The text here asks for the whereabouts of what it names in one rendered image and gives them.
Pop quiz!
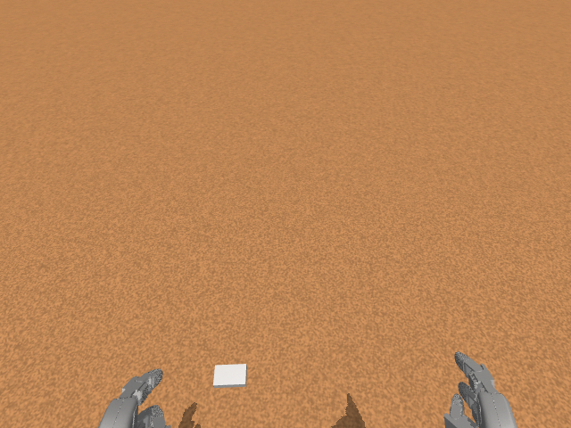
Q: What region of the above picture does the right robot hand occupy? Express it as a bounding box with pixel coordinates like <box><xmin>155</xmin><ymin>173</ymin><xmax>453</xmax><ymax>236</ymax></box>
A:
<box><xmin>444</xmin><ymin>351</ymin><xmax>517</xmax><ymax>428</ymax></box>

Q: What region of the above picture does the left robot hand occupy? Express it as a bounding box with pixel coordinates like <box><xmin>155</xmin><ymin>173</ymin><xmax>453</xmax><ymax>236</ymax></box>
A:
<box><xmin>98</xmin><ymin>368</ymin><xmax>171</xmax><ymax>428</ymax></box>

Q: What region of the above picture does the small box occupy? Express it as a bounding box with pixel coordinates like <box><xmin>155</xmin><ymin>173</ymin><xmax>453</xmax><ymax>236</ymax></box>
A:
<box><xmin>213</xmin><ymin>364</ymin><xmax>247</xmax><ymax>388</ymax></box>

